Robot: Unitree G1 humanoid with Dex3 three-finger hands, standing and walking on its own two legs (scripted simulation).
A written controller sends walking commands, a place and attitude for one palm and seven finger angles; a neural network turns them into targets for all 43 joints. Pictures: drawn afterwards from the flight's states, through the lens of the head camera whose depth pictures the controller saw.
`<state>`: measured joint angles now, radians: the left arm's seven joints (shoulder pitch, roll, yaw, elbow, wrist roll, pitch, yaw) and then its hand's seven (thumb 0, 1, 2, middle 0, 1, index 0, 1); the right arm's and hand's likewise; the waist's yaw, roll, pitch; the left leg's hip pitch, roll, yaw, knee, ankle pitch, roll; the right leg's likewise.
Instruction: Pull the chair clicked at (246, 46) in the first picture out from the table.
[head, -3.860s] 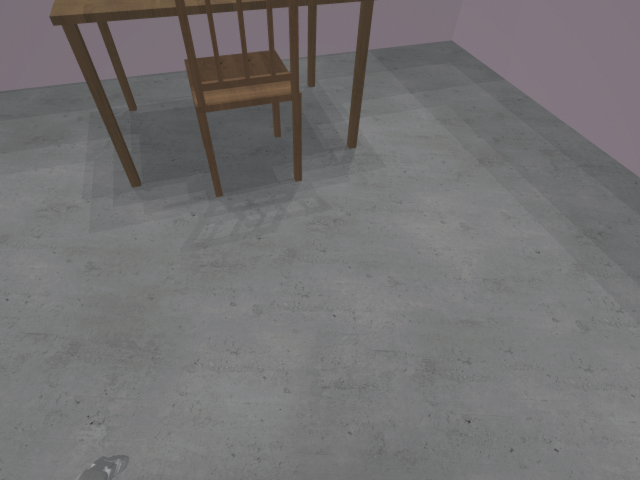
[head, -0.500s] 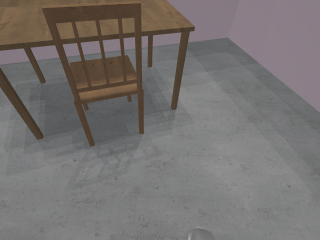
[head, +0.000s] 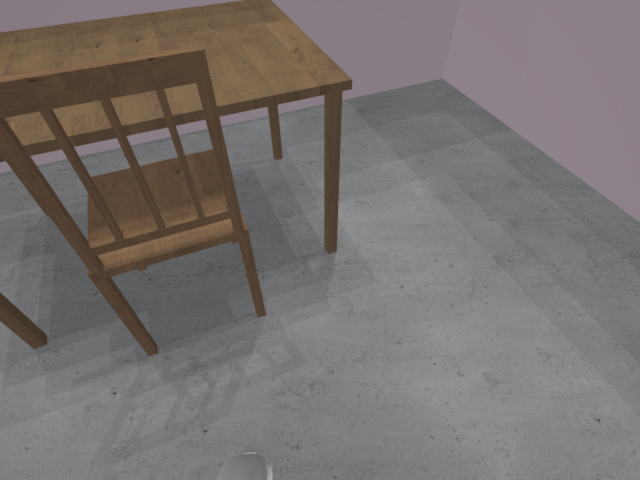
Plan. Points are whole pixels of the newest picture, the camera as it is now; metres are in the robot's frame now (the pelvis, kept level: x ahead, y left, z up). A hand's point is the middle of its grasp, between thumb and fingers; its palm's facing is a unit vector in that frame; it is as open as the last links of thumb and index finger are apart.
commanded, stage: turn to face it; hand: left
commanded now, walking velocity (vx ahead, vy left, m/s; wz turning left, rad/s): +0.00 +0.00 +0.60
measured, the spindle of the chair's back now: (137, 171) +0.73 +0.43 -0.05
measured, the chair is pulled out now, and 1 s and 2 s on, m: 0.00 0.00 0.00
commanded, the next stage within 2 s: take the last steps up to it in 0.76 s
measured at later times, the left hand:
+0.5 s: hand out of the picture +0.11 +0.27 -0.18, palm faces +0.29 -0.93 -0.22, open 7.4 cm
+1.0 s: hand out of the picture +0.10 +0.19 -0.15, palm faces +0.40 -0.88 -0.26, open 7.3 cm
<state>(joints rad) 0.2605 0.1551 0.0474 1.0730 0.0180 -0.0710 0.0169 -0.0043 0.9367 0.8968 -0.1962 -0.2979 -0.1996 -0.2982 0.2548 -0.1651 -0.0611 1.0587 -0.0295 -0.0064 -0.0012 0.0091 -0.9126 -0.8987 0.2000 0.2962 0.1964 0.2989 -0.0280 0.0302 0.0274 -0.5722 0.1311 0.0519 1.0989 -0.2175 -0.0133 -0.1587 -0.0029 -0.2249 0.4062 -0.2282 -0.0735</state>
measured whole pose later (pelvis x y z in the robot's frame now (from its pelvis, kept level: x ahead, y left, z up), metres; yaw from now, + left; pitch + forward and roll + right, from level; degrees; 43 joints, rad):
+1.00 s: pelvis +0.11 -0.01 +0.00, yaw +22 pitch -1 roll +2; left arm 0.25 0.14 0.03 0.97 0.01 0.00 0.02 0.00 0.92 0.90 -0.20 -0.30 -0.20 -0.30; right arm 0.27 -0.23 -0.08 1.02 -0.03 0.06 0.02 0.01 -0.91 -0.90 0.20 0.30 0.20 0.30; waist -0.02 0.04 0.03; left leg -0.45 0.01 -0.02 1.07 -0.32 -0.03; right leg -0.18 -0.04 -0.13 0.42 -0.24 -0.05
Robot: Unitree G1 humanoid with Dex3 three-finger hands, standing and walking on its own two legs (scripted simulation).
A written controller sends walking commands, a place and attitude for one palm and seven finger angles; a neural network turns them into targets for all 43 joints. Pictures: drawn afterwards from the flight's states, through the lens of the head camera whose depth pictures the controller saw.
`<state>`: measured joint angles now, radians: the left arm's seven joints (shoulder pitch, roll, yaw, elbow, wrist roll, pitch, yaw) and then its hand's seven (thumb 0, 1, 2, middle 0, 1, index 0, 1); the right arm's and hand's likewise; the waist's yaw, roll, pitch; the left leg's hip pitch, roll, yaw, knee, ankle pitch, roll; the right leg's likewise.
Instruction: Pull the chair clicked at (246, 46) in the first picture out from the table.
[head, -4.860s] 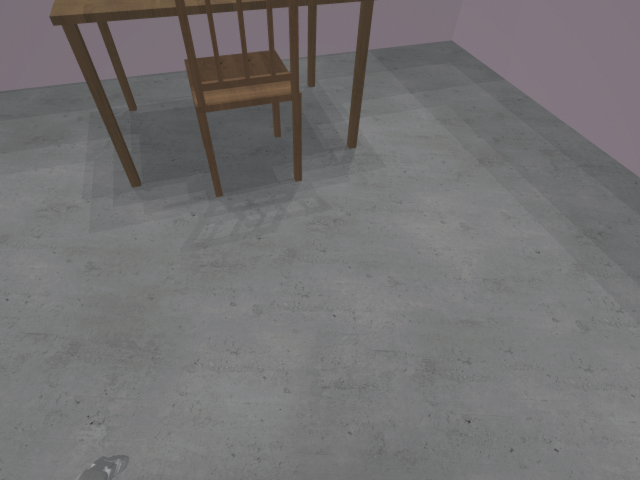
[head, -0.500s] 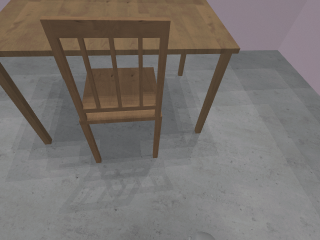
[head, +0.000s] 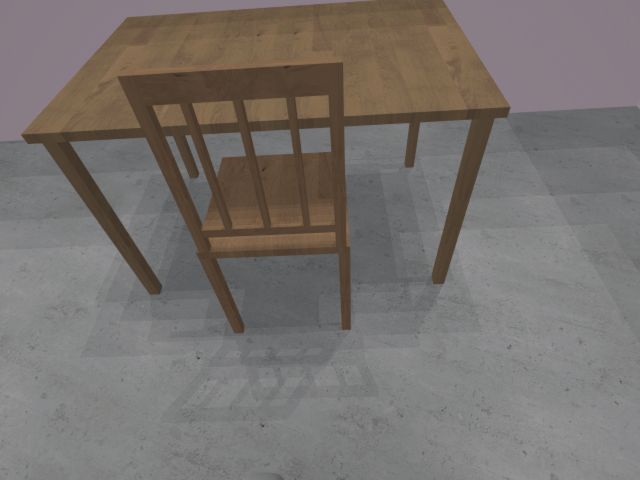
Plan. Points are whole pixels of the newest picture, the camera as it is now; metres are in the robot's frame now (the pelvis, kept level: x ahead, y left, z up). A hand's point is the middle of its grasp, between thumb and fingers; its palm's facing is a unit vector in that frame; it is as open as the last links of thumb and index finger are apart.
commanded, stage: take the last steps up to it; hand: left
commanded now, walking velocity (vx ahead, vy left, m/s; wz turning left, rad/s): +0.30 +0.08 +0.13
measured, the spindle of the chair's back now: (254, 171) +0.74 +0.18 -0.06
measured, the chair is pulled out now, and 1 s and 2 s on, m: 0.00 0.00 0.00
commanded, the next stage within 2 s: come to a stop and stand still in 0.88 s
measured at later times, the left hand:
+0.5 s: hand out of the picture -0.02 +0.25 -0.18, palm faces +0.15 -0.98 -0.15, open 7.4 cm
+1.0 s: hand (195, 358) +0.35 +0.26 -0.17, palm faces +0.03 -0.98 -0.20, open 7.4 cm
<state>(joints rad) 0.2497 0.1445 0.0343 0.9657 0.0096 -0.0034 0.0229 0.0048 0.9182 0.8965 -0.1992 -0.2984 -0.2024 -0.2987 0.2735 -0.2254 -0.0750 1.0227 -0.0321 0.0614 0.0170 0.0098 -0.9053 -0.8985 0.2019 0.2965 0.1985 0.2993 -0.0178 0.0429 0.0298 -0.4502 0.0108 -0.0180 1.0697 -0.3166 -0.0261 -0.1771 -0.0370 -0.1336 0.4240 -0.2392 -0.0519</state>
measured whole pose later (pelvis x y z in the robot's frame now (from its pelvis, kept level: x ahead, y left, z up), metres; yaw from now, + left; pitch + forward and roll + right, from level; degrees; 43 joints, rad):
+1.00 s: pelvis +0.26 +0.08 -0.01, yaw +1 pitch -2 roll +0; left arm 0.15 0.15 0.04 1.02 0.01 -0.05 0.01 0.00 0.91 0.90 -0.19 -0.30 -0.20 -0.30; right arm 0.35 -0.13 -0.03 1.12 -0.01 -0.02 -0.02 0.01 -0.91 -0.90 0.20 0.30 0.20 0.30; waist -0.03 0.02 0.09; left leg -0.37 0.05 0.03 1.21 -0.44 0.02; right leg -0.29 0.02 -0.12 0.53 -0.21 -0.09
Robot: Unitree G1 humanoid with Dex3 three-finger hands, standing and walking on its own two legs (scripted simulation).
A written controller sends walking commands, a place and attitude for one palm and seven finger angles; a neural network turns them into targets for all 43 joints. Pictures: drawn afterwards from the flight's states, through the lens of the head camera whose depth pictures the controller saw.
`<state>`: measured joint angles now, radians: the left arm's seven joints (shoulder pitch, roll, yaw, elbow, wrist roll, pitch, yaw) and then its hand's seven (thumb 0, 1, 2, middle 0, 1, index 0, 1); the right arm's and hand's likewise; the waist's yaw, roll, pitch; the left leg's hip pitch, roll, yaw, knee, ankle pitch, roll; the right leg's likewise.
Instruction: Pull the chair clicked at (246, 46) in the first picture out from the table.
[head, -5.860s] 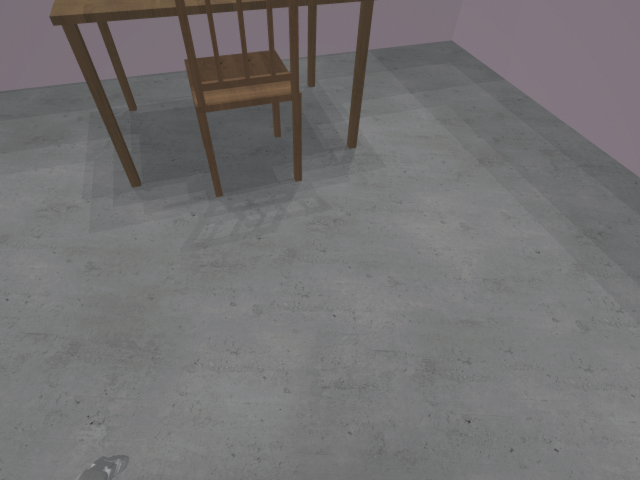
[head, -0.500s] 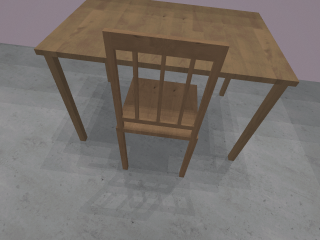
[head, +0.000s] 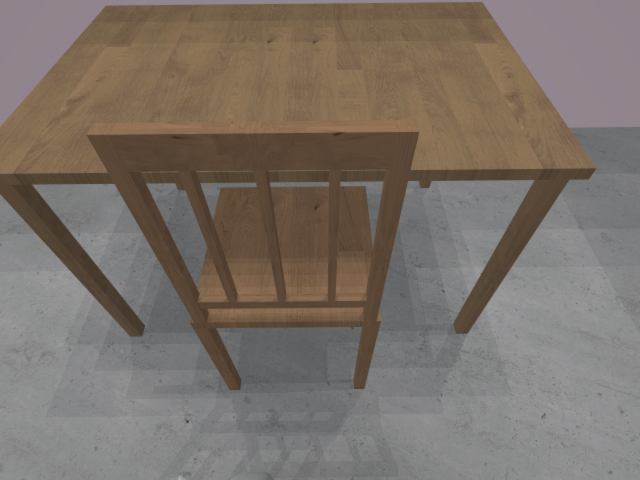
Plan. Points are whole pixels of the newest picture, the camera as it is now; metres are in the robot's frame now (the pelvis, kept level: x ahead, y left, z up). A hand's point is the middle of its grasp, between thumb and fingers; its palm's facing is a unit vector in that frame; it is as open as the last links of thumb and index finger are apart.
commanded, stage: come to a stop and stand still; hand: left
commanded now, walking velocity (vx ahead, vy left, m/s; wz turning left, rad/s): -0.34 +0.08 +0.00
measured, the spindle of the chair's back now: (273, 245) +0.48 +0.10 -0.04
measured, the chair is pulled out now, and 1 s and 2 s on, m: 0.00 0.00 0.00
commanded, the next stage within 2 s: look again from close up in 1.04 s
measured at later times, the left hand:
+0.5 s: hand out of the picture +0.04 +0.19 -0.17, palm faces +0.04 -0.97 -0.23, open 7.4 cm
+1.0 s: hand out of the picture -0.01 +0.13 -0.16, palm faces +0.04 -0.98 -0.19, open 7.3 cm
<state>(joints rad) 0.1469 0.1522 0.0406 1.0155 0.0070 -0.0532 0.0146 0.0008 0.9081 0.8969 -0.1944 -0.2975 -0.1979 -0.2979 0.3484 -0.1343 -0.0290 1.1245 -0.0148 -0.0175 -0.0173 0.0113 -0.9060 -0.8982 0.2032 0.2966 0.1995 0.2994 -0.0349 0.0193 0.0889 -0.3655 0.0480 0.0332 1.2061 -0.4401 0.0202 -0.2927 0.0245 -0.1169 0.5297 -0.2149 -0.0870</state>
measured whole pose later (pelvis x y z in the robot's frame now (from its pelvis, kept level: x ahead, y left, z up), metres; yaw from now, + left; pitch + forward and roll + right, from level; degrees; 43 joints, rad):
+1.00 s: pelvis +0.00 -0.04 +0.01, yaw -1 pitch -2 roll +0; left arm 0.27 0.13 0.01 1.14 0.00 0.01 0.03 0.01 0.92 0.90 -0.20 -0.30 -0.20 -0.30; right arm 0.29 -0.14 0.00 1.16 -0.02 0.03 -0.03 0.01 -0.91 -0.90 0.20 0.30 0.20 0.30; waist 0.00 0.02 0.06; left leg -0.18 0.07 -0.01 0.41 -0.19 -0.06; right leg -0.13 0.06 -0.08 0.42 -0.25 -0.08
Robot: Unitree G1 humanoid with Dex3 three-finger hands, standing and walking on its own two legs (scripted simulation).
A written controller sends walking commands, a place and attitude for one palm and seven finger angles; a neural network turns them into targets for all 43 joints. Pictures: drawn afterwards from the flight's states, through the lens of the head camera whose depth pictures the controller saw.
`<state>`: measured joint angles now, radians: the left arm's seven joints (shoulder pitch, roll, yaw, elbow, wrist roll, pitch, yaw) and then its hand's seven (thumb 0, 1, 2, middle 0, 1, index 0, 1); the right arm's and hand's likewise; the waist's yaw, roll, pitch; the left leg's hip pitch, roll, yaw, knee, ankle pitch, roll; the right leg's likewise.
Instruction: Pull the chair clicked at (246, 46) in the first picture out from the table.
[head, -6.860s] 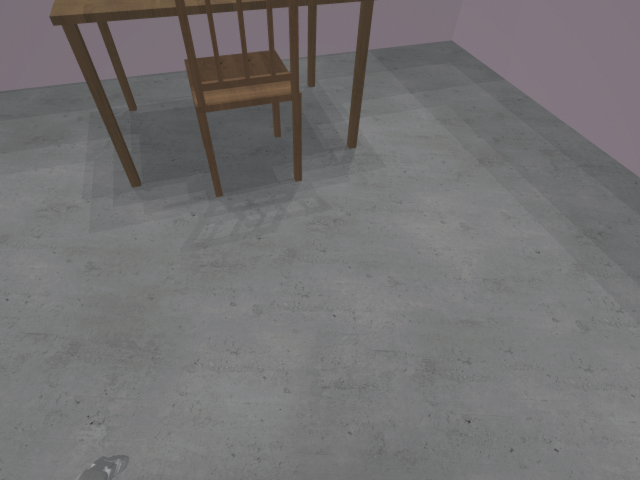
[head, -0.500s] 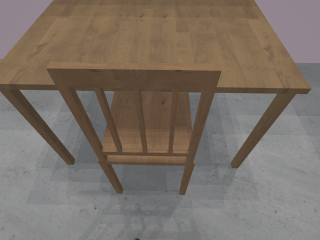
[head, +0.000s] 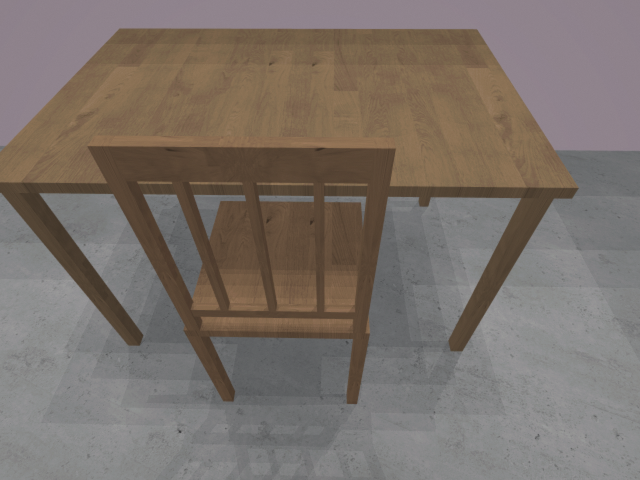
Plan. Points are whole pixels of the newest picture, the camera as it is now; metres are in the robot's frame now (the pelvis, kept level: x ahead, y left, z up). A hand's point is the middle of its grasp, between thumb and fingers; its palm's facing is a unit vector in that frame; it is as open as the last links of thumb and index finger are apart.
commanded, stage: come to a stop and stand still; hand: left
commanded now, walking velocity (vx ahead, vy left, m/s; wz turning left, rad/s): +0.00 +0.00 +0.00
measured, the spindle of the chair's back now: (263, 254) +0.48 +0.14 -0.05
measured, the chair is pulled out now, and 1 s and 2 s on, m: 0.00 0.00 0.00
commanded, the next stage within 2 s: look again from close up in 0.04 s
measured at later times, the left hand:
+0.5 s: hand out of the picture +0.06 +0.25 -0.18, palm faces +0.04 -0.97 -0.23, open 7.4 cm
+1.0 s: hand out of the picture -0.01 +0.28 -0.18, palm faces +0.00 -0.98 -0.22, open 7.4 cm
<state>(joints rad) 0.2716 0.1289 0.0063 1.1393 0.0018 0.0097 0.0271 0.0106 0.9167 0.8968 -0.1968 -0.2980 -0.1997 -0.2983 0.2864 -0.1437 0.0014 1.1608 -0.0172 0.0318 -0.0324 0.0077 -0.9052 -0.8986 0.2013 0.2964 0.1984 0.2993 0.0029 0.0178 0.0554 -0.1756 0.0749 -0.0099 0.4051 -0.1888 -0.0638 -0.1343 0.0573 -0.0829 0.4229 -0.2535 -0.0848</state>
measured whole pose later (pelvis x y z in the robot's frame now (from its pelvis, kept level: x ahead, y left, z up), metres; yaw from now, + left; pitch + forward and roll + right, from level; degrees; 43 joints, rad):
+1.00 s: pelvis +0.00 +0.09 +0.00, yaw -1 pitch -2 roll +0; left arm 0.32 0.18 0.00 1.08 0.02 0.00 0.04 0.01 0.90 0.90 -0.20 -0.30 -0.20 -0.30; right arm 0.23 -0.18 -0.01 1.08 -0.01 0.00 -0.01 0.01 -0.91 -0.90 0.20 0.30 0.20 0.30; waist 0.02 -0.01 0.05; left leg -0.20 -0.06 0.05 0.44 -0.22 0.06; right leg -0.17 -0.07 -0.01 0.46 -0.26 0.05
